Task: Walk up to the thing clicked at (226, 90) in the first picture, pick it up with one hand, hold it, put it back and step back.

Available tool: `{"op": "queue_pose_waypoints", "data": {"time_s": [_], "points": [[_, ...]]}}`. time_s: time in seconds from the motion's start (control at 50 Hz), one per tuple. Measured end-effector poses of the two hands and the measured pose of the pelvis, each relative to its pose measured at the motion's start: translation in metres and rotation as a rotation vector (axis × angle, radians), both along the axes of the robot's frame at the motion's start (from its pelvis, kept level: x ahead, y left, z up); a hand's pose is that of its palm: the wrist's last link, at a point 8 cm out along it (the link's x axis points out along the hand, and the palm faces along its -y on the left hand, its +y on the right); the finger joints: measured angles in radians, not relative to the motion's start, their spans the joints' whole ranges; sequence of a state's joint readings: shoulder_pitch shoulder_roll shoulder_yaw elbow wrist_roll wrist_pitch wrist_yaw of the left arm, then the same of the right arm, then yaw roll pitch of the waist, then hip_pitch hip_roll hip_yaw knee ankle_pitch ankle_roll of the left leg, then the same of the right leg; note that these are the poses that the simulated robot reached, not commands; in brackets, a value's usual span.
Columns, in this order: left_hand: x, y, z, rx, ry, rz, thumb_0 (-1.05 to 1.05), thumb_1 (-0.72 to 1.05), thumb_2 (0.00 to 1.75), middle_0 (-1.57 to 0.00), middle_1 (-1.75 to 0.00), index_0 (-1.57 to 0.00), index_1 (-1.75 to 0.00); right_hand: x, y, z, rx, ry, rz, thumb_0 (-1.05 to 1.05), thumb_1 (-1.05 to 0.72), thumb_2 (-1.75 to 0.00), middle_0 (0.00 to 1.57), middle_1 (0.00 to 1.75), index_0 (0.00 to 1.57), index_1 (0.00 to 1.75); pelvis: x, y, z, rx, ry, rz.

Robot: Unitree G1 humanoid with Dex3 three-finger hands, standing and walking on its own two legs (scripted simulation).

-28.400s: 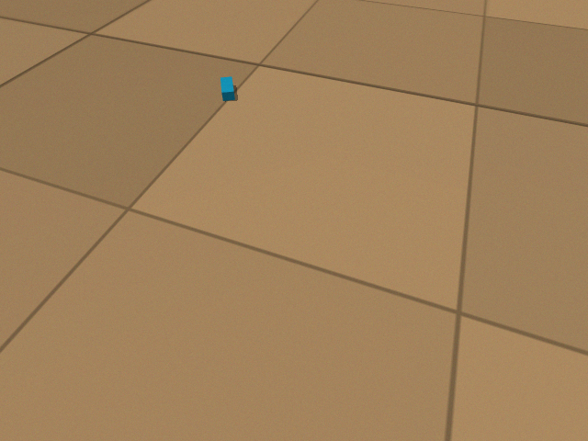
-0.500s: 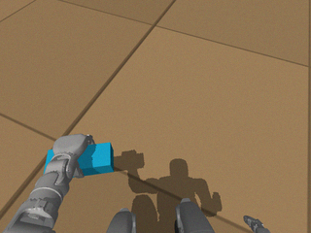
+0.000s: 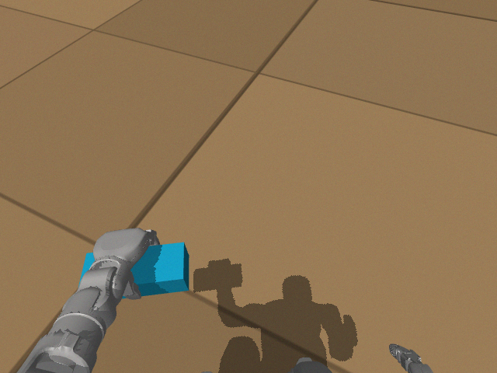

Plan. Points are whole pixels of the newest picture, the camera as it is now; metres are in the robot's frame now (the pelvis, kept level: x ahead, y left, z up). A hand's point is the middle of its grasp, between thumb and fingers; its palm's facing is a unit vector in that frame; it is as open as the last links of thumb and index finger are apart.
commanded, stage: hold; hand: left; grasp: from above
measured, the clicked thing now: (138, 272) +0.33 +0.22 -0.10
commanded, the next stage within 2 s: crouch in 1.82 s
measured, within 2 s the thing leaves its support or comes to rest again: neither
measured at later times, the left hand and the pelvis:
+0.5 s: hand (125, 261) +0.32 +0.22 -0.03, palm faces -0.45 -0.04 -0.89, open 10.3 cm; pelvis +0.01 +0.00 +0.02, yaw -1 degrees
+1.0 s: hand (126, 266) +0.30 +0.21 -0.01, palm faces -0.44 -0.05 -0.90, open 10.3 cm; pelvis +0.00 -0.01 +0.02, yaw -1 degrees
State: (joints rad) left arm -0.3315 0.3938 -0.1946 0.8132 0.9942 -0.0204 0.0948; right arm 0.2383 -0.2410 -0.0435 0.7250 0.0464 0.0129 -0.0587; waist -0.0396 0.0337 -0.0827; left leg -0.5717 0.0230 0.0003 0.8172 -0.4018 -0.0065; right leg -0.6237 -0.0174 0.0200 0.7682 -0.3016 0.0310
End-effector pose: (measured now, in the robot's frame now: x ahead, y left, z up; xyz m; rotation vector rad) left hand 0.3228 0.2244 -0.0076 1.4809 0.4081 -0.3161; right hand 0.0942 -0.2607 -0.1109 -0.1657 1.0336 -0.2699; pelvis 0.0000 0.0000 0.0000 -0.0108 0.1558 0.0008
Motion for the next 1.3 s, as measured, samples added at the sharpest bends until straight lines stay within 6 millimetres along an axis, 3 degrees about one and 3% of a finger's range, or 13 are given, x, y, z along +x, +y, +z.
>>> {"op": "queue_pose_waypoints", "data": {"time_s": [0.3,0.54,1.3], "points": [[0.005,0.001,0.027,0.007,0.001,-0.034,0.0,-0.02,0.48,-0.71,-0.46,-0.71,-0.46,0.023,0.004,0.016,0.013,-0.045,0.004,0.01,-0.91,-0.9,0.21,0.3,0.2,0.3,0.012,0.003,0.012,0.003,-0.042,-0.009],[-0.002,-0.004,0.041,0.009,0.001,-0.044,0.0,-0.02,0.48,-0.71,-0.46,-0.71,-0.47,0.031,0.001,0.021,0.024,-0.069,0.016,0.01,-0.91,-0.9,0.2,0.3,0.2,0.3,0.012,0.0,0.017,0.01,-0.07,-0.011],[-0.026,-0.015,0.068,-0.005,-0.012,-0.057,0.0,-0.03,0.48,-0.72,-0.46,-0.72,-0.46,0.051,0.004,0.038,0.042,-0.151,0.047,0.01,-0.91,-0.9,0.2,0.3,0.2,0.3,0.003,-0.007,0.029,0.021,-0.142,-0.017]]}}
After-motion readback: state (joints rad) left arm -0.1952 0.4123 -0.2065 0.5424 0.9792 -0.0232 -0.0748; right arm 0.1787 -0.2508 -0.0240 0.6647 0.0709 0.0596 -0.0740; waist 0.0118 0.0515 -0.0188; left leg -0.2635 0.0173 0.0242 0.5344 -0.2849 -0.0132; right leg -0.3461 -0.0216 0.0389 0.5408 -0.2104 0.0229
